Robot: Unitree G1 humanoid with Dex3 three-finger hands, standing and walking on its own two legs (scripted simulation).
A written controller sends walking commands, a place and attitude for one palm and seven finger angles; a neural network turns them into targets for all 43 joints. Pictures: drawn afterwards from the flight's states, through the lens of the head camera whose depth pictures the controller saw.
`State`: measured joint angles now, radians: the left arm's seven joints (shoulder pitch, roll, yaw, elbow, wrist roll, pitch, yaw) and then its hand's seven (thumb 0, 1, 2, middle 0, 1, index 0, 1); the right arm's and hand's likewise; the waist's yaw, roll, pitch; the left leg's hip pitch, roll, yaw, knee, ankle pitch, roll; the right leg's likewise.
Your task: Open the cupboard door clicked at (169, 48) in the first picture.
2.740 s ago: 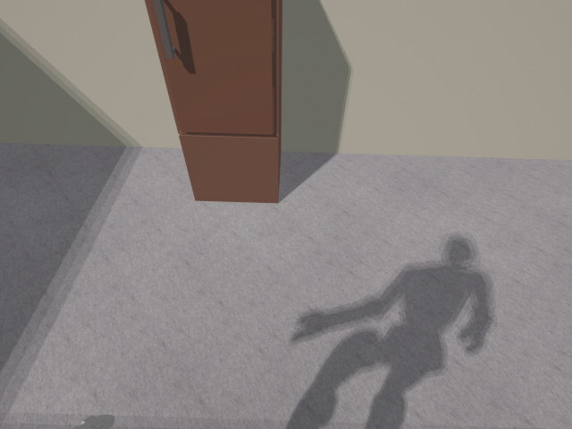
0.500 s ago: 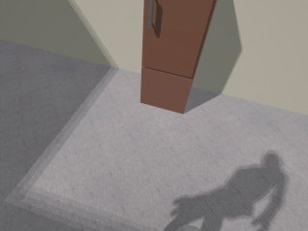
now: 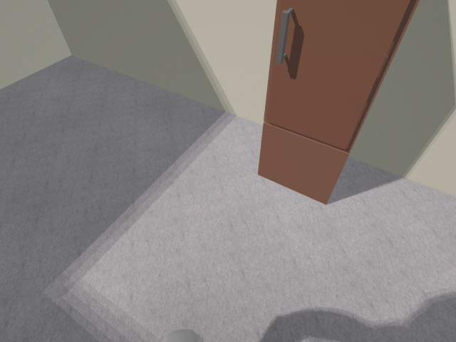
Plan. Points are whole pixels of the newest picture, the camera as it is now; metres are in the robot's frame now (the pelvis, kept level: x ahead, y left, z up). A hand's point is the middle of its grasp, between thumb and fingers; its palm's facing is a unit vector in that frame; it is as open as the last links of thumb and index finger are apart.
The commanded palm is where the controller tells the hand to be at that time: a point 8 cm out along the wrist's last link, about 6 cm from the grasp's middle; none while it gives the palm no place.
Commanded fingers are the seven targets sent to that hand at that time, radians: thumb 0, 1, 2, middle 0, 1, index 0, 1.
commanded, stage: walk to a spot facing it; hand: left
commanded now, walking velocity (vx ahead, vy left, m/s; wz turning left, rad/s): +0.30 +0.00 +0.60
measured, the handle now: (284, 36) +1.05 -0.17 +0.06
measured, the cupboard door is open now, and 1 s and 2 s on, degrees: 0 0 0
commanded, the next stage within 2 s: turn to face it in 0.24 s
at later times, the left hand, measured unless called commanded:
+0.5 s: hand out of the picture +0.14 +0.26 -0.18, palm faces +0.28 -0.94 -0.20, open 7.4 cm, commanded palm none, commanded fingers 0.00 0.90 0.90 -0.20 -0.30 -0.20 -0.30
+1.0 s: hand (143, 266) +0.31 +0.22 -0.16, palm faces -0.03 -0.96 -0.27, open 7.3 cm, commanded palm none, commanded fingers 0.00 0.90 0.90 -0.20 -0.30 -0.20 -0.30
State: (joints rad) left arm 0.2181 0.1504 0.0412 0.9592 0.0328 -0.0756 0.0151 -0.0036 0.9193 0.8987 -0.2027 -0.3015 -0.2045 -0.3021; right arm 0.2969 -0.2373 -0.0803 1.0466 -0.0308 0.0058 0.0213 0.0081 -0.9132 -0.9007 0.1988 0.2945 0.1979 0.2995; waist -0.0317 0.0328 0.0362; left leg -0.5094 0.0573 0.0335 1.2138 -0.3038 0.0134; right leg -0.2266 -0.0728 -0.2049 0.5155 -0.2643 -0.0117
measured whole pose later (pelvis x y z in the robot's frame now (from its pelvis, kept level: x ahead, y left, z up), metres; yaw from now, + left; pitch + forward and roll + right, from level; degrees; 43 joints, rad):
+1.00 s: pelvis +0.23 +0.02 +0.00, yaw -4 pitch -1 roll +1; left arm 0.21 0.19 0.06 0.94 0.02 0.03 0.01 0.00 0.91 0.90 -0.20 -0.30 -0.20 -0.30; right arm 0.22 -0.23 -0.06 1.02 -0.02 0.06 -0.03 0.01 -0.91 -0.90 0.20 0.29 0.20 0.30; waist 0.00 0.03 0.09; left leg -0.43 0.09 0.08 1.07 -0.46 -0.07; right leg -0.27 0.02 -0.06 0.54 -0.26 -0.06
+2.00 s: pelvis +0.24 +0.04 +0.01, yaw -27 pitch -1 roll +0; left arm 0.28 0.17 0.04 1.04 0.03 -0.02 0.01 0.00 0.93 0.90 -0.20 -0.30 -0.20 -0.30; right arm 0.28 -0.21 -0.06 1.06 -0.03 0.03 0.01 0.01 -0.91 -0.90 0.20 0.29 0.20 0.30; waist 0.00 0.02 0.01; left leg -0.42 0.11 0.09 0.85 -0.35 -0.06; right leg -0.10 0.00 -0.06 0.40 -0.28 -0.03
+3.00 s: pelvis +0.47 -0.08 +0.00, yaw -28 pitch -1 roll +0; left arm 0.27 0.14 0.02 1.08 0.02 0.03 0.04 0.00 0.91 0.90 -0.20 -0.30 -0.20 -0.30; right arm 0.12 -0.15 -0.03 1.03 -0.02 0.01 -0.03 0.00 -0.92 -0.90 0.20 0.29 0.20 0.30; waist 0.04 -0.04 0.08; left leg -0.32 0.06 0.12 0.56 -0.22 0.02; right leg -0.23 -0.05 -0.11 0.70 -0.47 0.01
